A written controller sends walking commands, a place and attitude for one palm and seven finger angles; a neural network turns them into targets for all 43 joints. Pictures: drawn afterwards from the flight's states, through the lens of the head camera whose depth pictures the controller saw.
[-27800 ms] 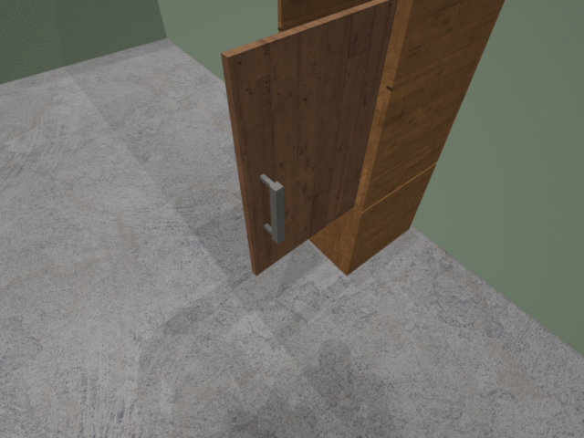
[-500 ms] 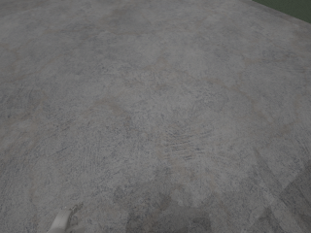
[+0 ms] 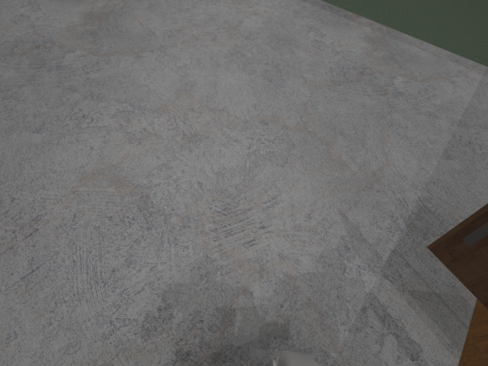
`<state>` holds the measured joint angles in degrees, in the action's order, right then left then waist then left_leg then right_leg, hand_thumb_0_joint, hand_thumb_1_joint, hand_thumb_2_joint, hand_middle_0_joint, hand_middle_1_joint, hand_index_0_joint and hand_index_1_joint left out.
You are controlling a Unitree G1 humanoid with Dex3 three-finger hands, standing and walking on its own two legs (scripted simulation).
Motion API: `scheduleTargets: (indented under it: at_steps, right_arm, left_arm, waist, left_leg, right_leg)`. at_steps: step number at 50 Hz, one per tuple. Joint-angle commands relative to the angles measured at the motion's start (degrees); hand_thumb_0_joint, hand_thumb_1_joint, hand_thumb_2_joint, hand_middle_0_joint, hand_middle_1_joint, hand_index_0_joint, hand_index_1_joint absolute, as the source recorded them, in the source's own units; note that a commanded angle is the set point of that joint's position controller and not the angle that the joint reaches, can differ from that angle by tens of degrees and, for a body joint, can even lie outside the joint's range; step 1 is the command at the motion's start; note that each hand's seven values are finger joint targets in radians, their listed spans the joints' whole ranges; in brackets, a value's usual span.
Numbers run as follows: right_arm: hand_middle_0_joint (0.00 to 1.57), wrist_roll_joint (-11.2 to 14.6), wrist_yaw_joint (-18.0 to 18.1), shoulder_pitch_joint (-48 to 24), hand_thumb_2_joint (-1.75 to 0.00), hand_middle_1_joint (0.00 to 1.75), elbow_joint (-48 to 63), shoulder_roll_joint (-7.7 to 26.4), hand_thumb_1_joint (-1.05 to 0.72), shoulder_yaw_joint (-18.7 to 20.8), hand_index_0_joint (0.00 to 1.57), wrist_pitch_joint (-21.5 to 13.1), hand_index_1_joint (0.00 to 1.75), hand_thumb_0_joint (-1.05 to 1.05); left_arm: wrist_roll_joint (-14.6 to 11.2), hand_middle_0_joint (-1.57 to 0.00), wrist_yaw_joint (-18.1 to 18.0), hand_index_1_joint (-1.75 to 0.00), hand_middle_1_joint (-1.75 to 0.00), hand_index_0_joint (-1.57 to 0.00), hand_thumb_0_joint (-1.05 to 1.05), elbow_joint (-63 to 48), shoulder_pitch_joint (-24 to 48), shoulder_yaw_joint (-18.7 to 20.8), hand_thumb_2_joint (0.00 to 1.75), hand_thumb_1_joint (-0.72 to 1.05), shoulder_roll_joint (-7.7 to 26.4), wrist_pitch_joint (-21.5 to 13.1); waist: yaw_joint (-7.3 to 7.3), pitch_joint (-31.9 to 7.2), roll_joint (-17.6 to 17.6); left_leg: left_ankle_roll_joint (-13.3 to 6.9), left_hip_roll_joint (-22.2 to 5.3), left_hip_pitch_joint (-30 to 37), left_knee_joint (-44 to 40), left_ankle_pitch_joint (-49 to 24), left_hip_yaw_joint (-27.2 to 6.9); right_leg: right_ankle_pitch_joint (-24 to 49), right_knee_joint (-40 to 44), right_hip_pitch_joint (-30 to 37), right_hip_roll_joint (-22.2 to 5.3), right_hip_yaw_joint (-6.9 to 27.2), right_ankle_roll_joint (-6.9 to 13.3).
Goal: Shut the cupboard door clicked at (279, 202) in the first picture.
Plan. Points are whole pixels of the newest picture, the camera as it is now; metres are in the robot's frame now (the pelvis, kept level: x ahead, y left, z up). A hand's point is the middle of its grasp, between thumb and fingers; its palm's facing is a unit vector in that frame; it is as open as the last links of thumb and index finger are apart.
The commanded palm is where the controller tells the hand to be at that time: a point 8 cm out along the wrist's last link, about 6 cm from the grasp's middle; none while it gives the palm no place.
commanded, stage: turn to face it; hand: left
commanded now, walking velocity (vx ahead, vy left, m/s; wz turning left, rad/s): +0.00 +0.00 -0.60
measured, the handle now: out of the picture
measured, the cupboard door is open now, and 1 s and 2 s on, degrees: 70 70 70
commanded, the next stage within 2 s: take the last steps up to it in 1.50 s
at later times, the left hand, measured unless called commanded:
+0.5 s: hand (172, 346) +0.17 +0.14 -0.17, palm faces -0.27 -0.94 -0.22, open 7.4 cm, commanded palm none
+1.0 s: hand (224, 294) +0.27 +0.05 -0.16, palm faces -0.55 -0.79 -0.28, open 7.4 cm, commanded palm none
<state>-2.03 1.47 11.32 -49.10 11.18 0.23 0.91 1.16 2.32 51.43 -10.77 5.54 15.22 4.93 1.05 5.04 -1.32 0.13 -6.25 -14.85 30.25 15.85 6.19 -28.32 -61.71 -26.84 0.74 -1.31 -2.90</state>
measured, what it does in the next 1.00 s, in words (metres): steps on the spot, turning right: right foot, then left foot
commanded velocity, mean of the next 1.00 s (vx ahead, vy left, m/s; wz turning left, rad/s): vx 0.00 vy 0.00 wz -0.60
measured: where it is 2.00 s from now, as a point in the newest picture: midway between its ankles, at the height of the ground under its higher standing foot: outside the picture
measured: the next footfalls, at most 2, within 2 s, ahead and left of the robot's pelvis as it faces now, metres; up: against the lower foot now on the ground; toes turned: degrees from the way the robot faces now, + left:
right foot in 0.20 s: +0.02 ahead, -0.15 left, +0.00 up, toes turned -12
left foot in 0.56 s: +0.12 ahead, +0.08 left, +0.00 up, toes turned -16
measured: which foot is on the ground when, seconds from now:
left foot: down 0.00-0.20, up 0.22-0.54, down 0.56-0.92, up 0.94-1.00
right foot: up 0.00-0.18, down 0.20-0.56, up 0.58-0.90, down 0.92-1.00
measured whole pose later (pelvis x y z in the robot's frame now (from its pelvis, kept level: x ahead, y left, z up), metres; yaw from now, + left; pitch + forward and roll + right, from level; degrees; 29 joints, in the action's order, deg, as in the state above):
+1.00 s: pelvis +0.04 -0.05 -0.02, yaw -35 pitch +1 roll -1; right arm -1.0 1.2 12.8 -52.8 16.2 3.0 4.0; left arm 1.0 1.3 49.4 -7.2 3.4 13.3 1.3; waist -1.1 5.7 4.1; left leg 4.5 -7.9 -22.3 57.9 31.8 4.5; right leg -20.1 -36.1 -17.2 0.6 -3.4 1.5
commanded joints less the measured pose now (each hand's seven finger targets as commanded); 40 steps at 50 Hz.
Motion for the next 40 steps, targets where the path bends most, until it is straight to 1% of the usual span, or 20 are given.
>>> scheduleTargets:
  at_steps: [1,5,7,8,9,10,11,13,15,16,21,23,25,26,27,28,29,31,34,40]
  right_arm:
    - [0.20,0.13,0.94,3.64,-0.90,0.30,2.24,12.88,-0.90,4.18,0.20,-0.97,0.30,0.00]
    - [0.20,0.20,0.26,3.74,-0.90,0.30,1.27,14.19,-0.90,5.14,0.20,-0.52,0.30,0.00]
    - [0.20,0.34,0.09,2.56,-0.90,0.30,1.28,14.52,-0.90,5.46,0.20,-0.28,0.30,0.00]
    - [0.20,0.62,-0.07,1.71,-0.90,0.30,1.58,14.77,-0.90,5.59,0.20,-0.17,0.30,0.00]
    - [0.20,1.12,-0.45,1.55,-0.90,0.30,2.19,12.84,-0.90,5.47,0.20,-0.14,0.30,0.00]
    - [0.20,1.26,-0.80,-1.03,-0.90,0.30,5.05,7.56,-0.90,4.12,0.20,0.01,0.30,0.00]
    - [0.20,1.23,-0.25,-3.35,-0.90,0.30,6.30,9.15,-0.90,3.75,0.20,0.79,0.30,0.00]
    - [0.20,1.23,0.34,-4.34,-0.90,0.30,5.06,9.69,-0.90,4.07,0.20,0.86,0.30,0.00]
    - [0.20,1.11,-0.18,-1.83,-0.90,0.30,3.03,9.51,-0.90,4.06,0.20,0.79,0.30,0.00]
    - [0.20,1.01,-0.33,-0.78,-0.90,0.30,2.67,9.00,-0.90,3.86,0.20,0.87,0.30,0.00]
    - [0.20,1.30,-0.53,-2.08,-0.90,0.30,3.65,7.94,-0.90,3.67,0.20,0.79,0.30,0.00]
    - [0.20,1.51,-0.29,-0.69,-0.90,0.30,3.76,7.81,-0.90,3.55,0.20,0.32,0.30,0.00]
    - [0.20,1.72,0.06,3.30,-0.90,0.30,2.68,7.94,-0.90,3.49,0.20,-0.22,0.30,0.00]
    - [0.20,1.54,0.29,5.58,-0.90,0.30,1.80,9.39,-0.90,3.61,0.20,-0.85,0.30,0.00]
    - [0.20,0.80,0.49,6.78,-0.90,0.30,1.87,14.14,-0.90,4.27,0.20,-1.55,0.30,0.00]
    - [0.20,0.42,0.67,7.71,-0.90,0.30,2.77,18.00,-0.90,4.85,0.20,-1.30,0.30,0.00]
    - [0.20,0.13,1.07,7.33,-0.90,0.30,2.27,16.88,-0.90,4.47,0.20,-1.39,0.30,0.00]
    - [0.20,0.02,1.17,3.17,-0.90,0.30,3.85,14.15,-0.90,3.90,0.20,-1.48,0.30,0.00]
    - [0.20,0.09,1.21,3.24,-0.90,0.30,3.06,12.94,-0.90,3.81,0.20,-1.30,0.30,0.00]
    - [0.20,0.17,0.41,5.22,-0.90,0.30,1.13,13.97,-0.90,4.77,0.20,-0.67,0.30,0.00]
  left_arm:
    - [-0.17,-0.20,0.51,-0.30,-0.30,-0.20,0.00,-6.26,4.40,0.12,0.90,0.90,2.01,-1.34]
    - [-0.03,-0.20,0.42,-0.30,-0.30,-0.20,0.00,-6.61,4.78,-0.29,0.90,0.90,1.91,-1.91]
    - [-0.02,-0.20,0.33,-0.30,-0.30,-0.20,0.00,-6.14,2.83,-0.12,0.90,0.90,2.43,-2.22]
    - [0.02,-0.20,0.21,-0.30,-0.30,-0.20,0.00,-5.35,-0.20,0.17,0.90,0.90,3.61,-2.56]
    - [0.34,-0.20,-0.27,-0.30,-0.30,-0.20,0.00,-4.13,-3.82,0.90,0.90,0.90,7.39,-3.07]
    - [0.74,-0.20,-1.22,-0.30,-0.30,-0.20,0.00,-3.56,-6.84,2.15,0.90,0.90,13.75,-3.82]
    - [-0.20,-0.20,-1.84,-0.30,-0.30,-0.20,0.00,-2.82,-9.17,1.95,0.90,0.90,15.28,-3.70]
    - [-0.10,-0.20,-2.72,-0.30,-0.30,-0.20,0.00,-4.16,-2.79,1.61,0.90,0.90,12.01,-3.59]
    - [-0.04,-0.20,-2.86,-0.30,-0.30,-0.20,0.00,-5.64,2.21,0.76,0.90,0.90,9.07,-3.50]
    - [0.11,-0.20,-2.82,-0.30,-0.30,-0.20,0.00,-6.07,2.52,0.57,0.90,0.90,8.91,-3.70]
    - [0.46,-0.20,-2.40,-0.30,-0.30,-0.20,0.00,-5.54,1.15,0.98,0.90,0.90,10.34,-3.41]
    - [0.48,-0.20,-2.35,-0.30,-0.30,-0.20,0.00,-5.55,1.81,1.35,0.90,0.90,10.60,-3.28]
    - [0.11,-0.20,-2.35,-0.30,-0.30,-0.20,0.00,-5.58,3.41,1.35,0.90,0.90,9.87,-3.01]
    - [-0.34,-0.20,-2.26,-0.30,-0.30,-0.20,0.00,-6.00,3.74,1.06,0.90,0.90,8.41,-2.72]
    - [-0.88,-0.20,-1.88,-0.30,-0.30,-0.20,0.00,-6.79,1.78,0.42,0.90,0.90,4.99,-2.43]
    - [-0.77,-0.20,-1.44,-0.30,-0.30,-0.20,0.00,-7.79,1.06,-0.06,0.90,0.90,3.67,-2.61]
    - [0.09,-0.20,-1.45,-0.30,-0.30,-0.20,0.00,-6.97,2.50,0.13,0.90,0.90,5.24,-2.28]
    - [-0.11,-0.20,-0.71,-0.30,-0.30,-0.20,0.00,-6.16,3.09,0.71,0.90,0.90,5.19,-2.31]
    - [-0.31,-0.20,0.07,-0.30,-0.30,-0.20,0.00,-5.94,4.13,0.02,0.90,0.90,2.97,-1.68]
    - [-0.09,-0.20,0.40,-0.30,-0.30,-0.20,0.00,-6.70,6.85,-0.44,0.90,0.90,2.06,-1.84]
  waist:
    - [-2.84,-6.79,11.81]
    - [-3.25,-7.09,14.94]
    - [-1.78,-7.00,13.46]
    - [0.00,-7.86,11.12]
    - [1.79,-9.32,2.78]
    - [3.87,-8.25,-15.97]
    - [4.95,-8.11,-11.48]
    - [2.05,-5.76,-14.70]
    - [-0.95,-6.75,-9.52]
    - [-1.35,-7.61,-8.01]
    - [-0.38,-6.07,-7.18]
    - [-0.85,-7.14,-8.02]
    - [-2.84,-8.29,-7.21]
    - [-3.72,-9.48,-3.52]
    - [-3.52,-11.16,9.91]
    - [-3.39,-10.65,19.65]
    - [-4.23,-9.83,17.49]
    - [-1.84,-7.03,11.65]
    - [-1.98,-7.79,11.67]
    - [-3.80,-6.96,14.64]
  left_leg:
    - [-7.47,-13.58,9.01,-9.39,-24.94,-5.65]
    - [-6.66,-14.62,8.85,-6.17,-25.49,-2.71]
    - [-4.61,-14.03,5.83,-2.87,-22.03,-1.06]
    - [-2.32,-12.57,2.79,1.94,-18.41,0.76]
    - [0.90,-9.24,-4.79,10.07,-9.04,3.17]
    - [4.46,0.27,-20.05,24.63,19.42,5.93]
    - [4.02,0.55,-20.71,33.15,21.54,-2.79]
    - [4.29,-0.47,-24.57,38.79,15.26,-7.12]
    - [4.96,-1.01,-19.37,35.80,8.89,-6.40]
    - [5.20,-0.25,-17.16,33.14,8.08,-5.50]
    - [4.93,2.77,-11.86,19.65,7.98,-4.05]
    - [4.56,3.69,-8.94,12.97,7.75,-3.93]
    - [4.23,4.40,-1.13,1.73,0.34,-3.96]
    - [3.60,2.77,6.09,-6.63,-4.30,-5.17]
    - [-0.38,-8.69,12.53,-12.39,-9.49,-17.08]
    - [-7.08,-20.54,13.33,-13.41,-18.87,-26.21]
    - [-8.74,-21.47,10.15,-13.10,-21.49,-26.37]
    - [-9.26,-17.75,7.83,-10.68,-28.52,-18.08]
    - [-7.22,-13.04,12.37,-7.68,-35.35,-7.06]
    - [-6.25,-13.97,10.80,-5.92,-32.01,-1.48]
  right_leg:
    - [1.71,6.13,-1.28,-2.33,-1.42,-0.30]
    - [2.83,17.55,4.58,-0.89,-4.76,0.67]
    - [9.18,26.34,10.50,-0.10,-5.58,1.56]
    - [15.68,33.74,16.66,-0.11,-5.49,2.24]
    - [22.37,39.42,25.74,-5.83,1.83,4.58]
    - [38.05,43.05,31.10,-20.76,22.93,11.10]
    - [42.27,42.57,25.42,-24.59,24.61,15.74]
    - [35.60,43.17,22.60,-19.45,23.38,15.44]
    - [35.30,41.39,19.38,-15.06,15.58,13.49]
    - [36.04,41.02,18.40,-14.05,14.22,13.23]
    - [30.17,41.46,15.00,-12.96,18.19,13.68]
    - [32.43,39.61,15.42,-12.76,19.85,13.34]
    - [31.56,35.76,12.37,-10.68,19.82,10.44]
    - [28.05,32.22,8.10,-7.75,18.13,7.80]
    - [14.53,22.91,0.56,0.08,11.73,4.13]
    - [-7.49,9.50,-5.24,2.95,3.49,1.64]
    - [-7.34,-0.34,-5.55,0.84,5.61,0.92]
    - [-3.28,-7.02,-6.38,-1.47,4.16,0.17]
    - [0.40,-1.01,-5.18,-2.23,0.60,-0.67]
    - [2.74,14.39,2.48,-1.17,-4.23,0.52]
